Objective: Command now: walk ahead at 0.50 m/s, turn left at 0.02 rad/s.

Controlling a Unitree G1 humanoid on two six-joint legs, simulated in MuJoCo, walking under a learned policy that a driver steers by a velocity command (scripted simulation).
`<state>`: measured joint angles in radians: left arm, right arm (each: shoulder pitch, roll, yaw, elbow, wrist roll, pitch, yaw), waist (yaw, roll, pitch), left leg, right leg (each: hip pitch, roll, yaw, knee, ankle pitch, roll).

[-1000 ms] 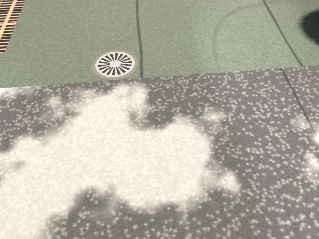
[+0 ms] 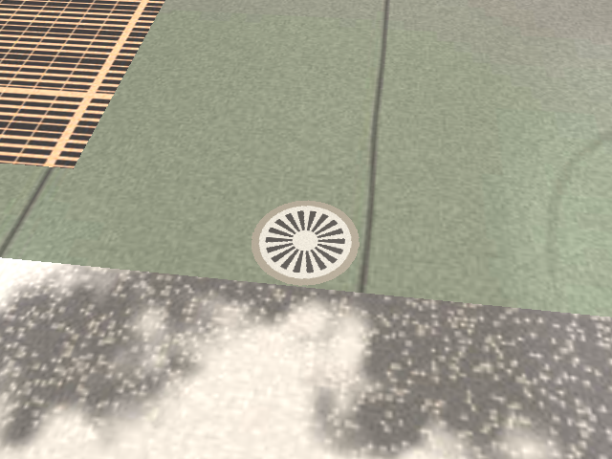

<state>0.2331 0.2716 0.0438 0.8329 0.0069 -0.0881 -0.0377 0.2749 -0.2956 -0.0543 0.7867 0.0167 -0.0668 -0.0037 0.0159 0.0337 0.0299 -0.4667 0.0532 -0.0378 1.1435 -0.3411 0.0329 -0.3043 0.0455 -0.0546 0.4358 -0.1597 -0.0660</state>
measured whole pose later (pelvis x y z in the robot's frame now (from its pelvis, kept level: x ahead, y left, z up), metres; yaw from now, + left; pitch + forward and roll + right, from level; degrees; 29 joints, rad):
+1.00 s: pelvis +0.53 -0.03 -0.02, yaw -22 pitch +1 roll +1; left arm 0.16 0.29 0.08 0.72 -0.02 -0.04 -0.04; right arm 0.22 -0.29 -0.07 0.85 0.02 -0.09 0.00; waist -0.01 0.00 0.07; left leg -0.28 0.05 0.01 1.19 -0.46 -0.01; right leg -0.43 0.06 -0.03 0.61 -0.20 -0.10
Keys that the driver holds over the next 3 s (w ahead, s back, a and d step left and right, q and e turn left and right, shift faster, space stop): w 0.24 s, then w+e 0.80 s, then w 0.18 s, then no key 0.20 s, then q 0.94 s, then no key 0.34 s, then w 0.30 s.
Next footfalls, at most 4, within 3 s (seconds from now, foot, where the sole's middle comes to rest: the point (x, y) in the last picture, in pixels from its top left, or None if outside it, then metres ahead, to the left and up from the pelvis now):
0.36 left None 0.38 0.16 -0.78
0.90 right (395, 394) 0.62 -0.14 -0.78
1.38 left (363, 265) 0.97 -0.08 -0.78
1.80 right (444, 306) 0.85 -0.28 -0.78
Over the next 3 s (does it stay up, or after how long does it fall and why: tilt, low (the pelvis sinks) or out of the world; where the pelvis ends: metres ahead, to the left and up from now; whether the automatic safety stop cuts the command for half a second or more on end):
stays up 0.90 -0.10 -0.01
